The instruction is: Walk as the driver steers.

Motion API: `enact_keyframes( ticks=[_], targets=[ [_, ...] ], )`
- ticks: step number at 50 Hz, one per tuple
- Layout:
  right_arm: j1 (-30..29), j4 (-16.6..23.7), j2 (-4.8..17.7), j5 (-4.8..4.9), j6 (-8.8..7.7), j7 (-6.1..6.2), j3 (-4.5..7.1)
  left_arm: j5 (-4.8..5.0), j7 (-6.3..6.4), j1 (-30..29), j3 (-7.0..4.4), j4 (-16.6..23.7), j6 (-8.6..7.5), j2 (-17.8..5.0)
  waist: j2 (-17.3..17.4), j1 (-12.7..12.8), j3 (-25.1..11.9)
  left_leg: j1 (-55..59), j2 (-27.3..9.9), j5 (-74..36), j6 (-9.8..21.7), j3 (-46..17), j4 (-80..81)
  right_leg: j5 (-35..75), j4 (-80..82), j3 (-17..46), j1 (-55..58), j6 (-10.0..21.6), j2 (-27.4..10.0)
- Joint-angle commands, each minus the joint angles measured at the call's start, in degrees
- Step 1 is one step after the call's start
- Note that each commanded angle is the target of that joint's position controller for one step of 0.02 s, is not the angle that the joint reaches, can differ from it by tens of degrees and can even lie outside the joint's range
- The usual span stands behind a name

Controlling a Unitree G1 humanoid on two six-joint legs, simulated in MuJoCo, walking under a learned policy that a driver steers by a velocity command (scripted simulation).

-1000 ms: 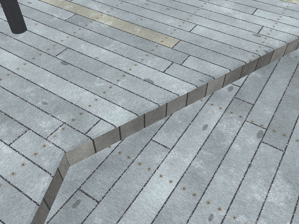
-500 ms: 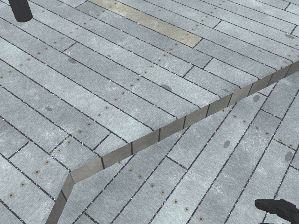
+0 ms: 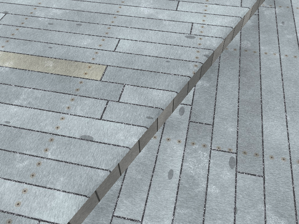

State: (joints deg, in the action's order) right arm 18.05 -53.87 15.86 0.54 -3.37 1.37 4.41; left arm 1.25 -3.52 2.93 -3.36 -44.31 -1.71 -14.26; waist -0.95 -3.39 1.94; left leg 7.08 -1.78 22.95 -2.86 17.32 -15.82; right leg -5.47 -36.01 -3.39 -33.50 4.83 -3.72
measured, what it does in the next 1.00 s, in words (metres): walks ahead: right foot, then left foot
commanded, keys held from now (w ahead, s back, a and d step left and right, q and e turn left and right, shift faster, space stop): e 0.22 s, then no key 0.18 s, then w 0.28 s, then no key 0.22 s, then q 0.10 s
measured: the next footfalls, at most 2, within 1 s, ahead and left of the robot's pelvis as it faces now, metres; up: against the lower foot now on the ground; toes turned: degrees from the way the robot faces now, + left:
right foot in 0.04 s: +0.19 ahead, -0.10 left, +0.00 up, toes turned -5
left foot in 0.50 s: +0.34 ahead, +0.08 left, +0.00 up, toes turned -14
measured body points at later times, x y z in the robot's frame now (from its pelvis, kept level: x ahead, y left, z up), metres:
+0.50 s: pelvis +0.20 -0.01 +0.01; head +0.23 -0.02 +0.46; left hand +0.39 +0.23 -0.09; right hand +0.29 -0.31 -0.10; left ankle +0.30 +0.09 -0.72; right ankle +0.15 -0.10 -0.72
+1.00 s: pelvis +0.35 -0.09 +0.01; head +0.37 -0.10 +0.46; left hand +0.58 +0.11 -0.08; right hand +0.33 -0.36 -0.13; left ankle +0.30 +0.08 -0.69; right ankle +0.38 -0.20 -0.72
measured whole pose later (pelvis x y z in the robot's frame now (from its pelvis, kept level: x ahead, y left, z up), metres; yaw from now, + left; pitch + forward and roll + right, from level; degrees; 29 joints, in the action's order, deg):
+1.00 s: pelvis +0.35 -0.09 +0.01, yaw -13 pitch +2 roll +0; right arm 16.0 -52.4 16.0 0.3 -2.3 1.3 2.3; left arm -1.2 0.6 5.5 -2.3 -42.5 -1.6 -13.2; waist 1.6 -2.9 0.6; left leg -15.4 -1.9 31.1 -3.3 -2.7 -43.7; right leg -9.4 -28.3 -1.4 -21.1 1.4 0.4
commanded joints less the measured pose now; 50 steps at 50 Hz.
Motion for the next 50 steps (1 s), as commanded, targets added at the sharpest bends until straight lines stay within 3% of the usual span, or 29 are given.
enact_keyframes(
  ticks=[1, 2, 3, 4, 5, 6, 7, 8, 10, 12, 15, 20, 23, 25, 26, 27, 28, 29, 30, 33, 37, 40, 43, 45, 46, 47, 48, 49, 50],
  targets=[
    [-3.04, 3.91, 12.03, 0.68, 1.20, 0.72, 2.45, 0.07, 0.06, 11.84, -4.29, 1.69, -0.61, -10.38, 5.34, 10.40, -6.15, -4.26, -12.68, -64.84, 6.40, -2.21, -23.63, -1.12, 4.55, -4.80, 18.25, 4.31, 7.70],
    [-2.33, 5.23, 10.56, -0.42, 0.70, 0.84, 1.80, -0.20, 1.47, 19.40, -6.26, -0.10, -0.14, -15.48, -0.25, 12.87, -11.79, -18.32, -9.76, -46.74, 2.59, -2.53, -40.94, 9.43, 5.79, 5.22, 35.96, 7.21, 2.62],
    [1.81, 8.75, 2.43, -2.24, -1.18, 0.15, -0.64, -0.79, 2.34, 14.97, -6.92, 2.11, 0.12, -21.70, -16.54, 5.16, -17.80, -44.51, 4.24, 9.40, -2.53, -6.67, -65.49, 19.63, 10.02, 38.44, 54.74, 20.14, -14.83],
    [-0.28, 8.42, 7.21, -0.31, -3.51, -0.83, -0.20, -1.67, 2.11, 17.33, -5.55, 3.99, -0.25, -18.13, -7.03, 9.21, -28.15, -47.09, 3.83, 13.69, -1.30, -21.91, -71.50, 24.14, 14.34, 46.36, 57.54, 22.77, -18.55],
    [-5.68, 10.06, 8.38, 1.54, -4.17, -1.15, 0.09, -1.87, 2.14, 15.21, -4.55, 4.14, -0.70, -14.60, -3.64, 9.50, -22.44, -49.66, 0.55, 9.67, 0.35, -22.93, -70.19, 29.47, 13.23, 35.15, 53.19, 19.62, -16.03],
    [-6.40, 9.75, 7.62, 0.99, -4.09, -0.68, -0.03, -0.66, 2.03, 11.81, -4.12, 4.09, -1.21, -12.23, 1.07, 7.03, -14.20, -49.75, -2.23, 5.04, 0.83, -22.18, -63.12, 29.38, 13.51, 26.68, 43.52, 15.86, -12.06],
    [-6.93, 9.16, 8.46, -0.46, -3.45, 0.09, 0.47, -0.07, 2.37, 8.67, -3.54, 4.81, -1.26, -9.97, 2.15, 5.27, -11.05, -47.22, -4.29, 2.24, 0.78, -21.93, -58.01, 26.67, 14.76, 23.13, 36.12, 13.50, -10.01],
    [-6.52, 9.17, 9.22, -0.86, -2.46, 0.36, 0.92, -0.62, 2.61, 6.39, -3.13, 5.74, -1.08, -9.30, 1.67, 3.45, -8.67, -42.98, -4.73, 0.92, 0.67, -21.92, -55.99, 27.71, 16.65, 21.42, 28.87, 13.15, -8.80],
    [-4.99, 9.75, 7.61, -1.23, -0.83, 0.51, 0.78, -1.50, 2.83, 5.53, -3.49, 6.28, -0.99, -10.82, 0.82, 1.41, -7.86, -39.06, -3.85, -0.48, -0.30, -21.24, -51.27, 32.57, 17.88, 19.49, 21.99, 13.45, -7.51],
    [-4.99, 10.01, 6.02, -1.44, -0.11, 0.74, 0.27, -1.32, 3.44, 5.82, -3.81, 6.32, -0.78, -11.90, -0.43, 0.99, -8.36, -38.73, -2.57, -3.97, -1.46, -20.42, -44.21, 35.41, 17.53, 16.55, 20.35, 12.66, -6.01],
    [-7.79, 10.37, 5.14, -1.31, 0.30, 0.34, -0.39, -0.61, 4.52, 6.00, -3.49, 6.10, 0.40, -11.31, -3.00, 2.40, -9.85, -36.88, -1.80, -13.23, -2.40, -19.92, -33.99, 31.56, 16.45, 13.52, 20.56, 10.01, -3.82],
    [-13.20, 11.14, 6.28, -0.69, 0.25, -0.59, -0.43, -1.55, 4.75, 7.57, -2.47, 4.45, 1.42, -10.27, -5.12, 5.26, -8.34, -33.18, -0.55, -17.65, -1.73, -19.98, -23.28, 21.58, 14.86, 15.68, 21.95, 8.06, -4.40],
    [-13.55, 11.41, 7.05, -0.69, -0.48, -1.47, -0.17, -1.34, 4.26, 8.84, -1.83, 3.27, 1.25, -9.60, -6.08, 5.03, -7.05, -30.26, -0.11, -13.32, 1.04, -19.43, -17.40, 4.00, 13.92, 20.65, 22.71, 7.32, -6.09],
    [-10.17, 10.13, 7.78, -1.07, -1.58, -1.54, 0.17, -1.38, 4.27, 9.38, -1.05, 2.94, 0.83, -8.04, -5.58, 2.97, -5.66, -22.63, -0.41, -14.92, 3.73, -19.47, -10.53, -7.09, 11.15, 22.07, 20.08, 4.92, -3.30],
    [-7.32, 9.72, 9.74, -1.54, -2.08, -1.22, 0.52, -1.94, 4.30, 9.68, -0.32, 3.29, 0.27, -5.95, -1.88, 2.50, -6.86, -17.66, -5.82, -15.87, 6.24, -25.31, -9.30, -11.94, 5.10, 19.48, 17.38, 3.01, 0.02],
    [-5.40, 8.37, 14.30, -1.59, -1.91, -0.91, 1.74, -1.54, 4.11, 13.93, 0.24, 4.01, -0.65, -3.32, 10.40, 5.75, -7.59, -9.13, -13.02, -9.89, 12.88, -37.44, -5.67, -21.64, -3.40, 10.89, 6.40, 0.29, 7.49],
    [0.07, 6.96, 12.82, -0.69, -1.66, -1.13, 1.98, -0.92, 4.25, 9.36, -0.28, 5.25, -1.45, -6.71, 15.00, 1.42, -6.45, -6.18, -19.32, 2.06, 19.01, -51.66, 0.59, -26.97, -12.05, 6.70, -2.60, -1.74, 8.19],
    [2.84, 6.69, 10.38, -0.71, -2.07, -1.22, 1.28, 0.03, 4.22, 4.99, -1.29, 6.36, -1.75, -10.42, 11.90, -1.59, -4.03, -5.39, -20.60, 8.32, 20.05, -55.30, 3.12, -30.29, -20.82, 9.26, -8.84, -2.15, 6.09],
    [1.48, 6.91, 9.85, -0.67, -2.25, -1.21, 1.05, 0.22, 4.01, 4.74, -1.54, 6.23, -1.78, -10.25, 9.21, -0.45, -3.15, -6.12, -19.17, 10.58, 18.44, -52.40, 3.00, -26.91, -24.77, 9.97, -10.74, -2.22, 4.04],
    [-1.88, 7.68, 8.08, -0.35, -2.03, -0.69, 0.48, -0.67, 3.26, 3.71, -1.37, 6.21, -2.04, -7.79, 8.42, 0.81, -1.30, -10.46, -14.10, 3.54, 14.20, -41.04, 5.50, -16.24, -20.54, 7.74, -9.45, -2.73, 0.46],
    [-3.51, 7.07, 8.79, -0.57, -1.41, -0.45, 0.58, -1.44, 3.28, 2.63, 0.01, 5.97, -2.31, -2.87, 8.67, 1.25, -2.87, -16.51, -8.62, -27.28, 12.59, -25.98, 3.61, -8.68, -6.42, 2.89, 3.51, -5.42, 2.34],
    [-1.41, 5.47, 10.17, -0.18, -0.55, -0.54, 0.97, -1.02, 3.37, 2.43, -0.19, 5.83, -1.73, -3.76, 9.62, 0.73, -5.59, -15.82, -9.38, -36.96, 12.30, -23.53, 0.69, -2.78, -0.26, 2.14, 9.65, -6.40, 3.60],
    [-3.15, 4.92, 9.46, 0.70, 0.02, -0.48, 0.62, -1.25, 3.29, 3.94, -0.62, 5.25, -1.25, -4.63, 9.27, 2.78, -5.29, -17.43, -9.51, -32.24, 10.11, -23.65, -2.67, 4.16, 8.23, 2.42, 16.62, -4.43, 4.21],
    [-1.81, 4.00, 6.86, -0.02, -0.38, -0.56, -0.30, -1.98, 3.95, 7.57, -1.70, 4.11, -1.05, -7.35, 6.15, 4.38, -6.49, -19.88, -6.32, -26.59, 6.61, -22.38, -8.04, 12.54, 13.53, 5.18, 26.16, -2.17, 1.84],
    [0.61, 4.30, 4.06, -1.80, -0.93, -0.71, -1.28, -2.93, 4.61, 9.97, -2.52, 4.63, -0.89, -11.65, -1.31, 3.68, -10.70, -25.49, -2.02, -14.24, 3.35, -19.73, -16.53, 31.26, 10.69, 13.38, 35.82, 0.55, -7.04],
    [5.69, 3.46, 0.10, -1.29, -1.00, -0.36, -2.63, -3.23, 4.88, 10.17, -2.15, 3.92, 0.01, -10.84, -12.33, 2.32, -15.44, -30.72, -0.04, 3.59, 0.53, -18.60, -23.98, 31.38, 11.30, 21.20, 40.34, 8.00, -15.13],
    [2.42, 3.79, 3.35, -0.46, -0.17, 0.02, -2.14, -2.69, 4.58, 11.36, -1.25, 3.25, 0.27, -7.01, -11.16, 4.83, -13.93, -33.37, -0.65, 13.54, -0.89, -20.35, -30.68, 24.15, 14.08, 24.39, 37.65, 9.98, -15.75],
    [-0.09, 4.56, 6.45, 0.23, 0.78, 0.33, -1.10, -2.47, 4.37, 10.98, -1.18, 2.74, 0.19, -7.19, -9.68, 5.24, -11.07, -36.69, -0.84, 15.48, -1.17, -21.25, -36.90, 19.44, 15.25, 23.60, 35.58, 9.44, -15.26],
    [-0.93, 4.42, 7.74, 0.38, 1.80, 0.93, -0.35, -2.42, 4.41, 9.44, -1.56, 2.97, 0.01, -8.70, -7.71, 4.67, -9.85, -38.16, -1.17, 14.31, -1.10, -21.68, -41.53, 16.88, 15.88, 21.99, 33.37, 8.57, -14.71]
  ],
)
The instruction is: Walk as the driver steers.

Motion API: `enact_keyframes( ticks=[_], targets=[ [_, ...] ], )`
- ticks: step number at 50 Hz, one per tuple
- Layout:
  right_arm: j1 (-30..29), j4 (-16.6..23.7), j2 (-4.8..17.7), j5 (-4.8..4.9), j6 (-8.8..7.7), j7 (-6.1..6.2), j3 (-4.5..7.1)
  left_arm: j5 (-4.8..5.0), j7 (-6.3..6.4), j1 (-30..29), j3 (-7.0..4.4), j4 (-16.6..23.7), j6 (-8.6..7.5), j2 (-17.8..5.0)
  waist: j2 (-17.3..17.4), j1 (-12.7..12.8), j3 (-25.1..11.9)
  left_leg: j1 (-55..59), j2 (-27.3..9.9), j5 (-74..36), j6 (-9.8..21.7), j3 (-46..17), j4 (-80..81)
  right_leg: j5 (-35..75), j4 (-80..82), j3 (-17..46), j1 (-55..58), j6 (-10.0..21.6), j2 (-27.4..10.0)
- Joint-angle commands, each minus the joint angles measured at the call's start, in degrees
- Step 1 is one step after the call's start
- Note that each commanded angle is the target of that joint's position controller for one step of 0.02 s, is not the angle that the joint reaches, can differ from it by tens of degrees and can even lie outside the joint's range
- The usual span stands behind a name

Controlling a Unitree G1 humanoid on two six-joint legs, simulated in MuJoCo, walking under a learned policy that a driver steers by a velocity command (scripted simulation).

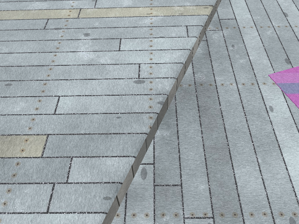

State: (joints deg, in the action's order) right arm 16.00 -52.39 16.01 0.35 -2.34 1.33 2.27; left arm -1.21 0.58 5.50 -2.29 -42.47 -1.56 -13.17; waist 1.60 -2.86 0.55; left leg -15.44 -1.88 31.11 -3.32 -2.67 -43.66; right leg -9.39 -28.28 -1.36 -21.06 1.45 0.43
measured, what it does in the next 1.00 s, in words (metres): walks ahead, turning left: left foot, then right foot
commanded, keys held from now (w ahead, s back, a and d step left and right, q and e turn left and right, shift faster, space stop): q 0.58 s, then w+q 0.02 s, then w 0.40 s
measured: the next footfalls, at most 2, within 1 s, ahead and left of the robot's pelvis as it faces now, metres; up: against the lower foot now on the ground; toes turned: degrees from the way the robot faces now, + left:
left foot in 0.36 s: +0.06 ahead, +0.13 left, +0.00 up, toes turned +14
right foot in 0.84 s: +0.15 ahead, -0.05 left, +0.00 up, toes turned +23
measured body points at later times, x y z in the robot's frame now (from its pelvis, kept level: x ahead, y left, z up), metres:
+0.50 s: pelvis +0.03 +0.04 +0.01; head +0.06 +0.08 +0.45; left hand +0.10 +0.35 -0.12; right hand +0.22 -0.22 -0.09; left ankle +0.02 +0.12 -0.73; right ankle +0.05 -0.11 -0.66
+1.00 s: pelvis +0.13 +0.03 +0.01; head +0.14 +0.02 +0.46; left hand +0.03 +0.28 -0.11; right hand +0.33 -0.16 -0.12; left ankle +0.07 +0.15 -0.68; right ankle +0.11 -0.06 -0.73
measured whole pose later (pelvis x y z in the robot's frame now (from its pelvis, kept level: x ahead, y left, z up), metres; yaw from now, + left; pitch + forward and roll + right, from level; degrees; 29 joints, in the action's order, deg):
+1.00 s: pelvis +0.13 +0.03 +0.01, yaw +24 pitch +0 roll +1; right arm 13.6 -48.5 15.5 -2.5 -0.8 -1.5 3.0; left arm -1.3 0.2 20.8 -2.3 -52.8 -3.1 -13.4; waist 2.4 1.6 0.7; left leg -24.4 3.0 17.4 2.8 -3.7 -53.3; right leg -14.2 -17.7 -1.7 -3.5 3.0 2.0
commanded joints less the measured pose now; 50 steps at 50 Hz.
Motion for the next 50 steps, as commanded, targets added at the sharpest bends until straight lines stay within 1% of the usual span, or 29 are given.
enact_keyframes(
  ticks=[1, 3, 7, 8, 9, 10, 14, 17, 18, 19, 20, 21, 22, 23, 24, 29, 30, 31, 34, 38, 39, 41, 42, 43, 44, 45, 46, 47, 50],
  targets=[
    [0.79, 2.98, 8.11, 0.37, 1.73, 1.48, 2.30, 0.37, 0.46, 4.44, -2.76, 1.33, -0.38, -10.24, -9.31, 3.27, -6.76, -16.14, -1.64, 3.57, -0.71, -2.06, -15.53, 18.68, 9.49, 17.76, 17.63, 11.67, -18.48],
    [1.04, 3.16, 7.33, 0.45, 2.99, 2.09, 2.78, 0.16, 1.09, 1.13, -2.76, 1.27, -0.44, -9.86, -9.35, 1.54, -5.04, -13.93, -1.93, -1.33, -1.11, -1.28, -17.51, 16.20, 11.80, 13.35, 11.66, 11.51, -17.19],
    [-1.85, 5.35, 5.03, 0.62, 3.88, 1.75, 2.99, 0.08, 2.37, 0.03, -2.88, -0.02, 0.10, -8.97, -8.81, 1.91, -3.86, -14.33, -2.44, -6.91, -1.47, 0.78, -14.50, 11.90, 14.02, 7.06, 9.76, 12.81, -16.68],
    [-0.24, 4.24, 2.68, -2.70, 4.78, -0.57, 2.05, -0.61, 1.73, 3.79, -1.59, -1.65, 0.63, -6.39, -7.12, 1.96, -3.37, -11.29, -0.98, -7.37, 0.35, 3.36, -10.42, 16.40, 12.36, 3.86, 9.69, 11.71, -15.57],
    [-3.48, 6.49, 3.28, 0.67, 4.45, 0.10, 2.52, -0.10, 2.21, -0.25, -3.26, -0.47, 0.57, -10.01, -9.48, 2.28, -4.08, -11.51, -2.48, -8.83, -0.26, 2.07, -8.88, 13.42, 13.70, 3.77, 9.35, 12.45, -16.23],
    [-5.15, 7.37, 4.22, 1.09, 4.27, 0.09, 2.45, 0.12, 2.47, -1.36, -3.43, -0.19, 0.63, -10.71, -9.30, 2.49, -4.55, -10.64, -2.75, -9.40, -0.06, 2.37, -6.82, 12.01, 13.79, 3.99, 9.95, 12.62, -17.16],
    [-5.59, 8.89, 5.60, 0.49, 4.30, -0.96, 2.91, 1.01, 2.66, -1.13, -3.96, -1.11, 1.48, -12.20, -8.63, 2.47, -5.32, -6.85, -1.99, -10.49, 1.23, 4.53, 0.47, 14.37, 11.52, 2.96, 12.59, 11.73, -19.41],
    [-2.63, 8.45, 6.26, 0.30, 4.35, -2.04, 3.62, 2.34, 2.49, -1.01, -4.15, -2.04, 2.18, -12.18, -7.17, 0.42, -5.18, 1.13, 0.52, -18.83, 4.72, 6.91, 13.38, 9.33, 4.68, -0.90, 11.08, 6.83, -17.20],
    [-1.41, 8.40, 8.52, -0.07, 4.31, -1.74, 4.41, 2.15, 2.19, 2.11, -3.87, -3.31, 2.40, -10.48, -2.37, 0.71, -4.43, 5.49, -0.43, -26.17, 7.04, 2.83, 19.56, 2.72, -2.12, -4.15, 7.49, 2.75, -14.07],
    [-0.15, 9.46, 15.10, -0.14, 4.24, -0.57, 5.93, -0.30, 1.60, 2.24, -2.97, -1.89, 2.37, -7.17, 13.88, 2.44, -4.50, 13.37, -14.04, -46.94, 12.91, -15.91, 22.69, -15.98, -19.07, -9.87, -5.79, -3.29, -6.73],
    [0.09, 10.63, 16.61, -2.07, 3.28, -0.92, 5.83, -0.44, 2.02, -3.59, -3.00, 0.78, 2.29, -7.47, 15.44, -0.19, -4.41, 11.73, -21.38, -50.45, 23.57, -27.69, 24.82, -30.20, -31.77, -2.05, -15.16, -5.22, 0.71],
    [-0.47, 10.80, 14.72, -2.22, 1.95, -1.31, 5.46, 0.32, 2.12, -4.60, -3.63, 0.80, 2.38, -9.62, 8.15, -0.45, -5.53, 11.56, -18.85, -47.37, 23.47, -24.13, 25.25, -28.08, -37.94, 3.37, -16.44, -4.70, -0.56],
    [-3.22, 11.10, 13.50, -1.40, 1.04, -1.15, 5.25, 1.12, 2.14, -3.34, -3.95, 0.29, 2.38, -10.16, 6.20, 1.41, -4.92, 11.45, -15.46, -44.47, 20.14, -19.38, 24.69, -22.67, -38.44, 4.86, -17.25, -4.07, -1.64],
    [-5.88, 11.64, 11.96, -0.34, 0.90, -0.87, 4.95, 0.99, 2.56, -2.03, -4.26, -0.99, 2.41, -10.39, 3.53, 2.56, -4.86, 11.36, -13.11, -41.27, 17.16, -17.03, 24.30, -18.78, -36.97, 5.48, -17.49, -4.09, -2.35],
    [-7.46, 12.01, 10.91, 0.45, 1.11, -0.49, 4.54, 0.63, 2.90, -1.98, -4.55, -1.15, 2.47, -11.04, 3.70, 3.07, -4.51, 10.52, -12.26, -41.15, 15.95, -15.97, 24.35, -15.97, -35.91, 5.82, -16.79, -4.43, -2.53],
    [-5.26, 12.17, 10.99, 0.12, 1.74, 0.67, 4.40, 1.17, 2.75, -2.28, -4.13, -0.95, 1.85, -8.59, 4.82, 2.49, -6.04, 12.30, -10.11, -42.26, 15.71, -15.71, 23.88, -10.63, -29.28, 6.18, -14.27, -6.01, -0.42],
    [-4.63, 12.07, 11.09, 0.35, 1.87, 0.90, 4.47, 1.18, 2.61, -2.57, -4.03, -0.73, 1.71, -8.43, 4.88, 2.14, -6.69, 12.52, -9.58, -34.46, 15.70, -16.49, 24.90, -9.52, -26.06, 6.17, -13.71, -6.20, -0.40],
    [-0.68, 9.74, 10.46, -1.62, 3.15, -0.21, 4.01, -2.33, 0.54, 2.85, -2.72, -2.74, 3.38, -7.34, 6.60, 1.92, -5.93, 11.82, -6.52, -29.07, 14.86, -14.53, 26.01, -9.85, -26.18, 2.69, -10.97, -5.30, -0.74],
    [-1.03, 9.88, 9.50, -2.31, 4.15, -1.98, 3.70, -1.58, -1.57, 0.50, -2.36, -1.74, 3.91, -7.58, 8.59, 0.59, -1.74, 7.04, -6.14, -8.72, 15.44, -17.53, 30.67, -10.88, -19.94, 1.03, -8.15, -4.56, -0.97],
    [-0.58, 8.61, 9.88, -2.65, 3.56, -2.16, 3.62, -1.16, -1.62, 0.64, -1.87, -1.50, 1.73, -7.57, 7.33, 0.09, -0.28, 5.68, -7.62, -4.49, 15.59, -20.43, 30.03, -13.12, -10.56, 0.43, -1.77, -2.32, -0.54],
    [-0.89, 8.29, 9.71, -2.54, 3.36, -2.08, 3.53, -0.93, -1.37, 1.86, -1.74, -1.81, 1.18, -7.30, 6.86, 0.72, 0.18, 4.08, -7.59, -3.96, 15.45, -20.78, 29.59, -13.11, -7.43, -0.04, 1.43, -1.33, -0.12],
    [-3.80, 8.41, 8.43, -1.70, 3.13, -1.74, 3.07, -0.77, -0.55, 7.87, -1.33, -3.87, 0.00, -5.73, 3.48, 5.05, 1.12, -3.26, -5.13, -2.32, 13.64, -19.24, 25.80, -6.07, 5.27, -1.57, 14.06, 1.09, 0.68],
    [-5.27, 9.13, 5.46, -1.55, 2.64, -1.47, 2.19, -1.18, 0.10, 11.41, -1.45, -4.91, -0.85, -6.86, -1.05, 6.80, 0.79, -9.07, -1.43, -2.52, 11.33, -16.39, 19.42, -8.91, 9.89, 4.09, 21.50, 1.87, -2.82],
    [-5.66, 10.22, 0.22, -1.64, 1.84, -1.41, 0.78, -1.82, 0.74, 16.98, -1.81, -5.63, -1.51, -10.70, -12.52, 8.17, -1.49, -14.47, 5.37, -1.32, 8.34, -6.90, 2.61, -22.44, 18.57, 20.76, 27.13, 3.61, -15.94],
    [-7.71, 11.88, 4.33, -1.78, 1.36, -1.02, 1.54, -1.41, 0.33, 18.61, -3.75, -7.12, -1.19, -18.01, -15.88, 8.37, 4.13, -24.09, 10.25, 0.89, 7.97, -2.59, -3.20, -31.98, 24.44, 37.28, 22.02, 9.46, -22.71],
    [-7.54, 11.02, 7.21, -2.73, 1.02, -1.00, 2.40, -0.97, 0.00, 16.40, -3.38, -7.18, -1.14, -14.79, -9.30, 6.33, 8.91, -25.06, 6.24, -3.65, 8.15, -6.52, -9.03, -33.74, 24.16, 35.96, 18.99, 11.06, -22.17],
    [-5.14, 9.07, 7.04, -2.60, 0.66, -1.78, 2.52, -0.01, -0.28, 12.98, -2.31, -6.55, -1.55, -10.81, -7.77, 4.17, 9.80, -24.35, 4.84, -8.19, 7.80, -6.43, -10.56, -30.17, 23.82, 30.01, 18.66, 9.69, -18.46],
    [-3.06, 7.48, 6.73, -2.33, 0.48, -2.40, 2.52, 0.10, -0.41, 10.91, -1.88, -6.08, -1.86, -9.03, -8.29, 2.97, 8.55, -23.01, 3.88, -11.16, 7.00, -4.92, -10.57, -23.96, 23.85, 23.83, 19.83, 7.90, -15.25],
    [-5.12, 6.67, 4.27, -3.25, 0.56, -3.35, 1.90, 0.17, -0.35, 14.41, -1.13, -8.48, -3.29, -6.58, -7.52, 3.91, 4.58, -22.41, 1.83, -17.84, 4.89, 0.58, -13.10, -2.63, 21.77, 13.46, 23.72, 7.61, -11.36]
  ],
)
